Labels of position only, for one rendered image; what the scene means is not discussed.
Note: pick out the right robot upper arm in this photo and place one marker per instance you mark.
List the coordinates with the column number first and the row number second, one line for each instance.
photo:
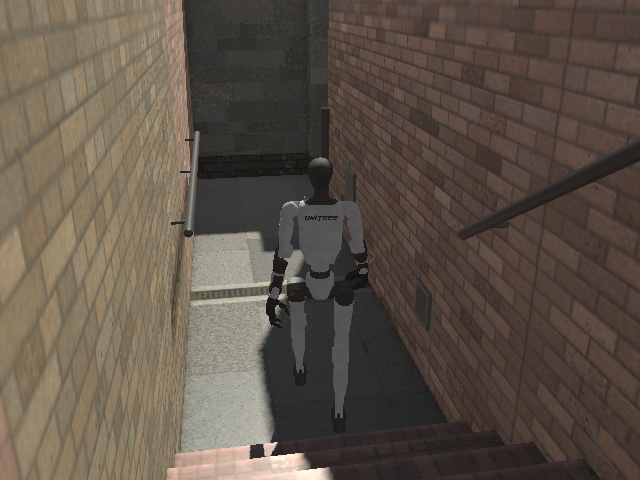
column 352, row 212

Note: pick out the right robot thigh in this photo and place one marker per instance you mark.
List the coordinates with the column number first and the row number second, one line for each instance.
column 343, row 309

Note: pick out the right robot hand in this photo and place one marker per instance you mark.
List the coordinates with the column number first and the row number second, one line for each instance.
column 353, row 275

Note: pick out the left robot forearm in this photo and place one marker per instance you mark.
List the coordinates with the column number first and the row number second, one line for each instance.
column 277, row 276

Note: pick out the robot torso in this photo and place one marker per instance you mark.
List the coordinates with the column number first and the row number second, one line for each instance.
column 320, row 240

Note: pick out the right robot forearm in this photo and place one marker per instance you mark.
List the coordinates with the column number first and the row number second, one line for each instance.
column 362, row 261

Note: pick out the left robot upper arm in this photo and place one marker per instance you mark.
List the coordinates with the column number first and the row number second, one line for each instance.
column 288, row 212

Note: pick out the left robot hand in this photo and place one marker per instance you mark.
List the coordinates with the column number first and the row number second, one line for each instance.
column 270, row 311

